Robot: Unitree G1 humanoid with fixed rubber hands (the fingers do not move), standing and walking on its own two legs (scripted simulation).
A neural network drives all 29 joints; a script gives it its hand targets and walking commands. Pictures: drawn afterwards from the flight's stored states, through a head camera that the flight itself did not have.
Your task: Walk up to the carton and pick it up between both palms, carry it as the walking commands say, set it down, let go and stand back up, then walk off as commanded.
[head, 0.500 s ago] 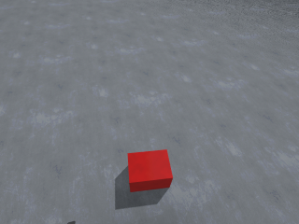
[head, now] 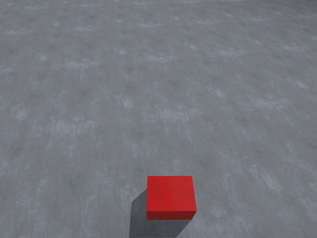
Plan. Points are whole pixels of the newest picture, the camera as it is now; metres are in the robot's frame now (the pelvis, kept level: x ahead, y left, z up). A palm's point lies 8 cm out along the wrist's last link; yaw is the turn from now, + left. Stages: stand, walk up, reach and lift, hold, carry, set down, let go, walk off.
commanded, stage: walk up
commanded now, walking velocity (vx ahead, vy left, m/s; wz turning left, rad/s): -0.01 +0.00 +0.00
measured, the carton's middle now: (169, 197) +0.47 -0.04 -0.68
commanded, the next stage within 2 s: stand in 1.32 s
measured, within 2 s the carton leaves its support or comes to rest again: neither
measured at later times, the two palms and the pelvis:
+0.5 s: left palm out of the picture +0.00 +0.21 -0.14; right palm out of the picture +0.01 -0.23 -0.14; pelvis +0.01 -0.01 +0.01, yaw +0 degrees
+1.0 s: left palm out of the picture +0.00 +0.19 -0.14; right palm out of the picture +0.00 -0.23 -0.14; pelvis +0.02 -0.02 +0.01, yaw +0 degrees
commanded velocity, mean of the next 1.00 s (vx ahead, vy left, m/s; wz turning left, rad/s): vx -0.01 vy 0.00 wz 0.00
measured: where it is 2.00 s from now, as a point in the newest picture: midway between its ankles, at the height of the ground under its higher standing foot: outside the picture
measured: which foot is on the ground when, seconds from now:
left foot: down 0.00-1.00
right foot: down 0.00-1.00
